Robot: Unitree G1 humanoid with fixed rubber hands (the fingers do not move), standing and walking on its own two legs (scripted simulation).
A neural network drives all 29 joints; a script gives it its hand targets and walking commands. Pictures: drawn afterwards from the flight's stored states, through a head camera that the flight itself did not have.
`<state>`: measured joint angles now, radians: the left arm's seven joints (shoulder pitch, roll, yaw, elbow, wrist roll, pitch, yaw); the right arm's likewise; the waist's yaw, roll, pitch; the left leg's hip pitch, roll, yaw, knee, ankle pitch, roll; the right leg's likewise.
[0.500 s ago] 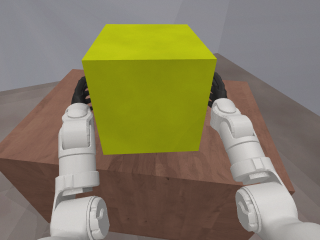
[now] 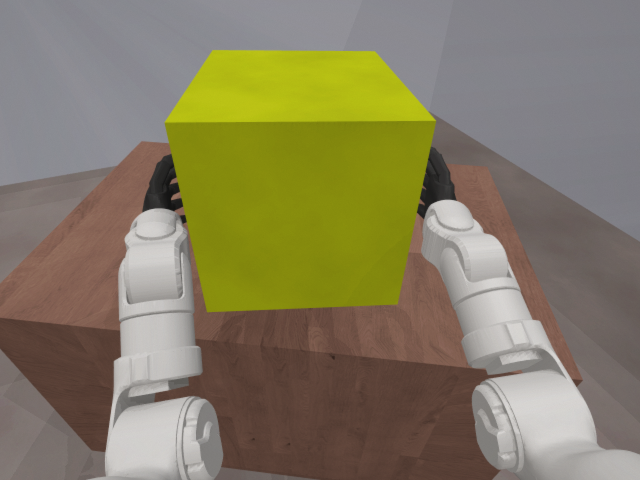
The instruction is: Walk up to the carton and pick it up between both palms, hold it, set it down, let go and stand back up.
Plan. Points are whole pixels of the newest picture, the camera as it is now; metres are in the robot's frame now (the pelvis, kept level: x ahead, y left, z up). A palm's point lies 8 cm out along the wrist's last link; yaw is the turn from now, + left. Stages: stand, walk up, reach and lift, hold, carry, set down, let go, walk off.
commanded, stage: hold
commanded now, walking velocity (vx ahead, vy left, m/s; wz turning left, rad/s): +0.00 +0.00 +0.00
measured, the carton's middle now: (299, 169) +0.47 +0.02 +0.19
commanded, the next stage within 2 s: none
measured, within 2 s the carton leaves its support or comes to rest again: neither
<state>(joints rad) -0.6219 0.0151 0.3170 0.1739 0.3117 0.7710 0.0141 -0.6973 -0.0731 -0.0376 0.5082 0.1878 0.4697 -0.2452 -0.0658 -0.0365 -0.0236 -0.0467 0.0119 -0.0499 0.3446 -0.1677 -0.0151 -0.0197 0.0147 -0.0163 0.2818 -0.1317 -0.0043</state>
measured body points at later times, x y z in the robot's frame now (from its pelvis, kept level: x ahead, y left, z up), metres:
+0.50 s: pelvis +0.00 +0.00 +0.00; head -0.07 +0.02 +0.44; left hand +0.37 +0.18 +0.21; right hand +0.37 -0.16 +0.22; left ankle +0.02 +0.13 -0.75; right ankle +0.02 -0.12 -0.75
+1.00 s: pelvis +0.00 +0.00 +0.00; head -0.07 +0.02 +0.45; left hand +0.37 +0.18 +0.21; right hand +0.37 -0.16 +0.21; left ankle +0.02 +0.13 -0.75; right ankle +0.02 -0.12 -0.75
